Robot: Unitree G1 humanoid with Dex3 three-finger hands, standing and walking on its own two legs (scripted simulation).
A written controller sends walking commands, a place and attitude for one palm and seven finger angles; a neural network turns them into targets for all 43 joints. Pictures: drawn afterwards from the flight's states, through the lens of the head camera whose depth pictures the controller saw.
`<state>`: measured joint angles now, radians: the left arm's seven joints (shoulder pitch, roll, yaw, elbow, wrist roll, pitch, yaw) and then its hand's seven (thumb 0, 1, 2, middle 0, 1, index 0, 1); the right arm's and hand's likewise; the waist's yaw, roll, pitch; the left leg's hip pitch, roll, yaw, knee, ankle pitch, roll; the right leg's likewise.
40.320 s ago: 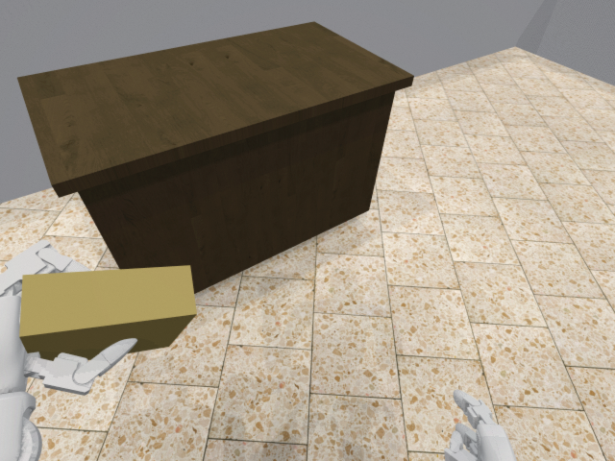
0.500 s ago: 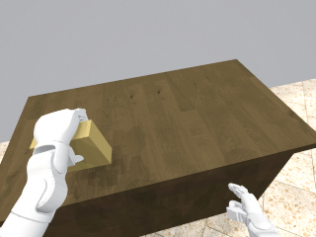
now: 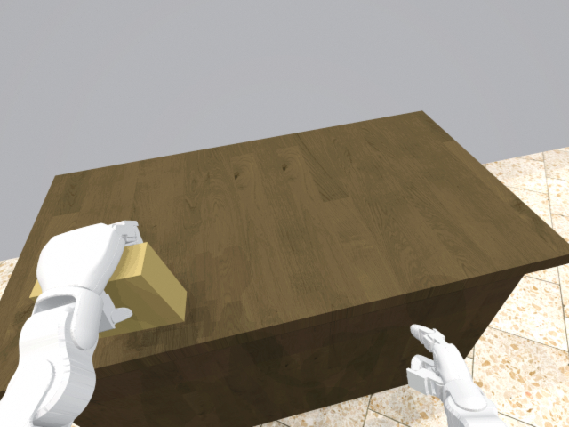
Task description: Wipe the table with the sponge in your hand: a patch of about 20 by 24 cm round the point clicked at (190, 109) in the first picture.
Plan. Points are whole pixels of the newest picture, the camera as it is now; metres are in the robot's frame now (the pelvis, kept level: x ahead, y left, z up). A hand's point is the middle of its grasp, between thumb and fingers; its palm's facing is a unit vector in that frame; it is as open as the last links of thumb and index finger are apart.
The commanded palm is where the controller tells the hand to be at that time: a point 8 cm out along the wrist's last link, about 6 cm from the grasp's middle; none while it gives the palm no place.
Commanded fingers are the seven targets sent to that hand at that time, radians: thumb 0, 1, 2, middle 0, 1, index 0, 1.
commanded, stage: bring the sponge back beside the body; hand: left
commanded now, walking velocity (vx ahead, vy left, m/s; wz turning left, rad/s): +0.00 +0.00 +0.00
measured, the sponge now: (126, 302) +0.23 +0.27 +0.07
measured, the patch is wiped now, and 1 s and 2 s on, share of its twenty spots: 1.00 1.00 1.00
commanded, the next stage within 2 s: step back with the hand held close in 0.86 s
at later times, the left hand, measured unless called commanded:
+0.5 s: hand (89, 320) +0.18 +0.28 +0.11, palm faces +0.08 -0.14 -0.99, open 9.0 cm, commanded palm +0.15 +0.28 +0.18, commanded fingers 0.00 0.10 1.30 -1.20 -1.60 -1.20 -1.60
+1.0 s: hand (88, 320) +0.18 +0.28 +0.11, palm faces +0.08 -0.14 -0.99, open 9.0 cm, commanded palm +0.15 +0.28 +0.17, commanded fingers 0.00 0.10 1.30 -1.20 -1.60 -1.20 -1.60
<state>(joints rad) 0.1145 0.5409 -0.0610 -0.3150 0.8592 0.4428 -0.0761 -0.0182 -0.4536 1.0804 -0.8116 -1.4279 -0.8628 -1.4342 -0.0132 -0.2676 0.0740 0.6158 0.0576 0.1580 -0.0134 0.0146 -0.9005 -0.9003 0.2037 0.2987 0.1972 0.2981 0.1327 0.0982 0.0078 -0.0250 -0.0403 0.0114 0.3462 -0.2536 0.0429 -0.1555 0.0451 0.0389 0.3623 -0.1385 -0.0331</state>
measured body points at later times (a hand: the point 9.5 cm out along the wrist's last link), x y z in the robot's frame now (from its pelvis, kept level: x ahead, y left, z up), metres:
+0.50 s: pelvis -0.01 +0.00 +0.00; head -0.03 -0.04 +0.45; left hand +0.17 +0.28 +0.17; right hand +0.25 -0.19 -0.07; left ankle -0.04 +0.09 -0.75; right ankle +0.04 -0.10 -0.75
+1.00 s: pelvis -0.01 +0.00 +0.00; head -0.03 -0.04 +0.45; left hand +0.17 +0.28 +0.17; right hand +0.25 -0.19 -0.07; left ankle -0.04 +0.09 -0.75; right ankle +0.04 -0.10 -0.75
